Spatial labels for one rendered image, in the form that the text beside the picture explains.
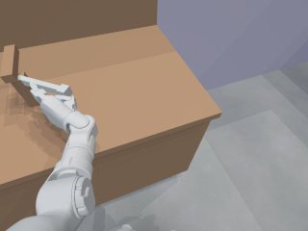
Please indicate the robot left hand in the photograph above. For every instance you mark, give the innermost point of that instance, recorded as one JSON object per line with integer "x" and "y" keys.
{"x": 57, "y": 107}

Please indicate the left robot upper arm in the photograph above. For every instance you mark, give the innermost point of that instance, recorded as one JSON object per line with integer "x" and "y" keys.
{"x": 62, "y": 205}

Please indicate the tap lever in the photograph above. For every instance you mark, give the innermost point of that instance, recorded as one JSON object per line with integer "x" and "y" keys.
{"x": 63, "y": 89}

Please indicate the counter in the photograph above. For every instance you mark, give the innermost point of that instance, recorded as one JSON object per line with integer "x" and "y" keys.
{"x": 150, "y": 110}

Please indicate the left robot shin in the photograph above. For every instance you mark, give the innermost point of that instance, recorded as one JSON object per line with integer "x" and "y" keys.
{"x": 126, "y": 226}

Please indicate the left robot forearm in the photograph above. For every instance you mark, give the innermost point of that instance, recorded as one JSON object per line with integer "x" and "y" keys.
{"x": 79, "y": 150}

